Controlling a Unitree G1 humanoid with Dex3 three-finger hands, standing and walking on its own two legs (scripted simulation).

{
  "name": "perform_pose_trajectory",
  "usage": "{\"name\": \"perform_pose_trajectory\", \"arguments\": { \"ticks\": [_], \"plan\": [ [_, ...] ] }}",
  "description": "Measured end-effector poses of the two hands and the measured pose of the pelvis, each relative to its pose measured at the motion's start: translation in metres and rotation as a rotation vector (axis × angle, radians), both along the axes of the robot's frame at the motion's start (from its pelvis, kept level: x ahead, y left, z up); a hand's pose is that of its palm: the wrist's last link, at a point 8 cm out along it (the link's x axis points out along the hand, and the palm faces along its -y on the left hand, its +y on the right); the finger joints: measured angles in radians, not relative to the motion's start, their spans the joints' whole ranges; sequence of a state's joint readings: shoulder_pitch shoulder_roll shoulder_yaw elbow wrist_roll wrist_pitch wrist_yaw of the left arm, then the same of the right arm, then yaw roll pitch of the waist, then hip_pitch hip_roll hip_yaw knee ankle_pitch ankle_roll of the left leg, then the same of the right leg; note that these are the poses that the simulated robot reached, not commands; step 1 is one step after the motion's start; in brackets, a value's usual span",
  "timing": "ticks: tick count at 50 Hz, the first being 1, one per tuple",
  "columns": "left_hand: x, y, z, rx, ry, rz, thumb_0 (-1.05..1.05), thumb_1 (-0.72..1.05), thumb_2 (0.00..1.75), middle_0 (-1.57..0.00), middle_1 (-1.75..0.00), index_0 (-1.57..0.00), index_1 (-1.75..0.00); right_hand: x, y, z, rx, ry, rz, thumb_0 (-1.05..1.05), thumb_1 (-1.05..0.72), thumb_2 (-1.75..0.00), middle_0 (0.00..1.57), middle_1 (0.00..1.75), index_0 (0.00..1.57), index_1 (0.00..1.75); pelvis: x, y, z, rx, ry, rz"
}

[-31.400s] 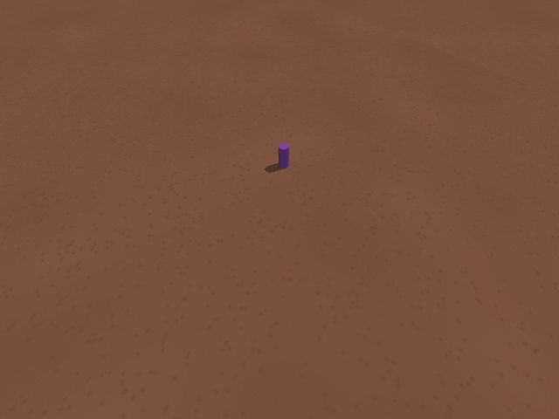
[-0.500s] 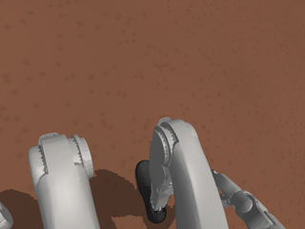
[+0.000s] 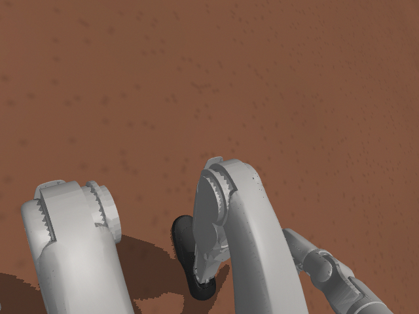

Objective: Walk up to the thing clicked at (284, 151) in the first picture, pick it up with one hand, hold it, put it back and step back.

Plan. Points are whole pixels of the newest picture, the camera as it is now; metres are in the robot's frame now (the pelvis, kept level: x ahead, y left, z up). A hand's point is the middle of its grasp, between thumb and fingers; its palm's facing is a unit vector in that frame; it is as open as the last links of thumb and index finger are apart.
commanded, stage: lower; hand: left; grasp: from the side
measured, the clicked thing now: out of the picture +0.39 +0.34 -0.20
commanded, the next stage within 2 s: loosen in 0.46 s
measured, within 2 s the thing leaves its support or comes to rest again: rests again in 0.24 s
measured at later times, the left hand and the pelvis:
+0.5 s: hand out of the picture +0.39 +0.33 -0.18, palm faces +0.55 -0.83 +0.01, open 7.4 cm; pelvis +0.00 +0.00 +0.00, yaw -1 degrees
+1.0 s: hand out of the picture +0.39 +0.34 -0.19, palm faces +0.55 -0.83 +0.02, open 12.9 cm; pelvis -0.01 +0.01 +0.00, yaw -2 degrees
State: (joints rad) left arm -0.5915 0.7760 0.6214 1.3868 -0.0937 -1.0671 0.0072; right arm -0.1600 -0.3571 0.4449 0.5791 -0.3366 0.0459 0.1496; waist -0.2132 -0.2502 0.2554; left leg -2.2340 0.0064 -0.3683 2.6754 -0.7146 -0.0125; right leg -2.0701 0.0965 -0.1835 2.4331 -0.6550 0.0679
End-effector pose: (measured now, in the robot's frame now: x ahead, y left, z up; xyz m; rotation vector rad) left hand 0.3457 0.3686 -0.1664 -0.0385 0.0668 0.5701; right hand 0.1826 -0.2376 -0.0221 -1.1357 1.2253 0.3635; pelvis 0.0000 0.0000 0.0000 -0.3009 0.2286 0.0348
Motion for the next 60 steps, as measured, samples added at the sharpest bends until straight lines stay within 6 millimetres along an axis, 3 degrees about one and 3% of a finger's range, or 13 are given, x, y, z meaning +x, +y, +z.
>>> {"name": "perform_pose_trajectory", "arguments": {
  "ticks": [33,41,49,60],
  "plan": [
    [-0.003,-0.001,-0.018,0.008,-0.002,0.015,-0.03,-0.08,1.08,-0.86,-1.01,-0.89,-1.04,-0.001,0.010,0.008,-0.043,0.009,0.064,0.00,-0.88,-0.89,0.21,0.30,0.20,0.30,-0.004,0.004,-0.003,-0.026,-0.049,-0.025],
    [0.000,-0.001,-0.018,0.003,-0.007,0.013,-0.02,-0.05,0.79,-0.81,-0.82,-0.83,-0.83,-0.004,0.010,0.011,-0.050,0.006,0.064,0.00,-0.89,-0.89,0.21,0.30,0.20,0.30,-0.005,0.005,-0.003,-0.032,-0.054,-0.028],
    [-0.001,0.000,-0.019,0.001,-0.009,0.013,0.00,-0.27,0.43,-0.58,-0.51,-0.59,-0.51,-0.006,0.010,0.012,-0.056,0.007,0.063,0.00,-0.90,-0.89,0.21,0.30,0.20,0.30,-0.006,0.005,-0.003,-0.033,-0.060,-0.028],
    [-0.001,-0.001,-0.018,-0.001,-0.010,0.012,-0.01,-0.52,0.14,-0.26,-0.16,-0.26,-0.17,-0.007,0.011,0.013,-0.054,0.006,0.067,0.00,-0.90,-0.90,0.21,0.30,0.20,0.30,-0.007,0.006,-0.003,-0.034,-0.064,-0.030]
  ]
}}
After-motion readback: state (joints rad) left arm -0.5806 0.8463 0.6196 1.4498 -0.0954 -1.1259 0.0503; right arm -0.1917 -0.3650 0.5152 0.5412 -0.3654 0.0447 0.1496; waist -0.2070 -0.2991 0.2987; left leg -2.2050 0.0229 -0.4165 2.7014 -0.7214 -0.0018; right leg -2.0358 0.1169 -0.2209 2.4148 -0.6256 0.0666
